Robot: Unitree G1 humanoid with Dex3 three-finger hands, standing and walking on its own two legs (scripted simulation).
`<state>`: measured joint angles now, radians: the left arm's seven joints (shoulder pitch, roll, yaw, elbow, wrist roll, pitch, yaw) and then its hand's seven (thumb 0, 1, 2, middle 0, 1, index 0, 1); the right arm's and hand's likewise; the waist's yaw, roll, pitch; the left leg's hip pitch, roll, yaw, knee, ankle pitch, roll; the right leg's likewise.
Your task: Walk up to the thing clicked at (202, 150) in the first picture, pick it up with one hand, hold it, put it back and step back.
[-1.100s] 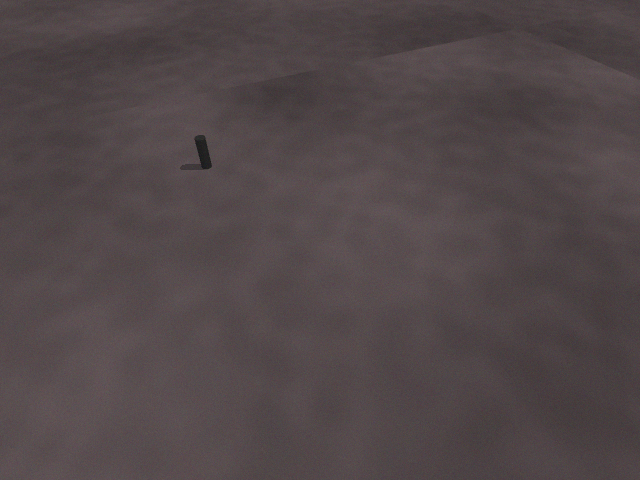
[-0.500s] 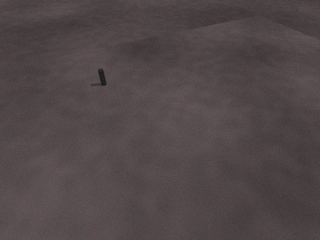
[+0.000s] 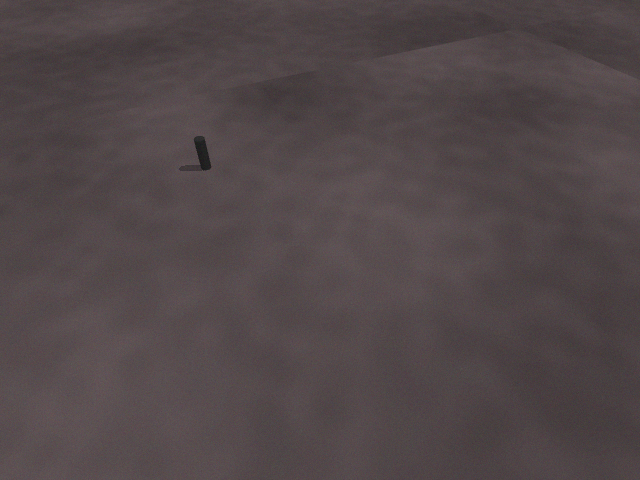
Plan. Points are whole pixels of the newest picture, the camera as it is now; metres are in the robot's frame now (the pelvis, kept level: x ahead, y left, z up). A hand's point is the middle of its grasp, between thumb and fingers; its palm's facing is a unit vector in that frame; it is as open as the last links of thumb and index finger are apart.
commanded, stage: stand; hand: left
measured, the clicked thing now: (202, 153) +1.79 +0.54 -0.70
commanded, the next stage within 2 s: walk up in 0.02 s
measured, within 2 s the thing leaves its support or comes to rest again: neither
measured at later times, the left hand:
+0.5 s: hand out of the picture +0.15 +0.43 -0.19, palm faces +0.06 -0.93 -0.37, open 7.4 cm
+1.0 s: hand (104, 287) +0.53 +0.41 -0.14, palm faces +0.12 -0.93 -0.34, open 7.3 cm
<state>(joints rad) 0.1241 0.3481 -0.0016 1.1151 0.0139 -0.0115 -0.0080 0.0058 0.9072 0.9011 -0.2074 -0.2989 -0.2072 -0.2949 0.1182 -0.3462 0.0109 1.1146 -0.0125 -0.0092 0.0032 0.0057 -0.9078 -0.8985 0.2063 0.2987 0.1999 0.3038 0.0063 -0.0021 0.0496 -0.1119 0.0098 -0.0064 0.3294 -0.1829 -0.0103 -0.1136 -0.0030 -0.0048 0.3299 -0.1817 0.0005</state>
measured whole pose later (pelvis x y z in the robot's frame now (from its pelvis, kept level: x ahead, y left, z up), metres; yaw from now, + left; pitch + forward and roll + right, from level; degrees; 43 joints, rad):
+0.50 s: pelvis +0.13 +0.12 -0.03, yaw +7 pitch -3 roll +0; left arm 0.24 0.50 0.07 1.04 0.03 -0.02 -0.06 0.01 0.91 0.90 -0.20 -0.30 -0.20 -0.29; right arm 0.24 -0.41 -0.10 0.96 -0.02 -0.07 0.08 0.00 -0.91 -0.90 0.20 0.30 0.20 0.30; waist -0.02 -0.08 0.02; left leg -0.34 0.05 0.08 0.68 -0.30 0.02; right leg -0.31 -0.07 0.02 1.12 -0.46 -0.07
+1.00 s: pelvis +0.42 +0.13 -0.03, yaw +10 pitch -1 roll +0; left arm 0.09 0.38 0.07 0.87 0.01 -0.07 -0.08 0.01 0.91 0.90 -0.21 -0.30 -0.21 -0.29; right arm 0.35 -0.41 -0.05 0.94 -0.01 -0.06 0.02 0.01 -0.91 -0.90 0.21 0.30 0.20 0.30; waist -0.03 0.02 0.09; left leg -0.18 0.03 -0.02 1.07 -0.48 0.04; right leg -0.40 -0.04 -0.12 0.63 -0.21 -0.05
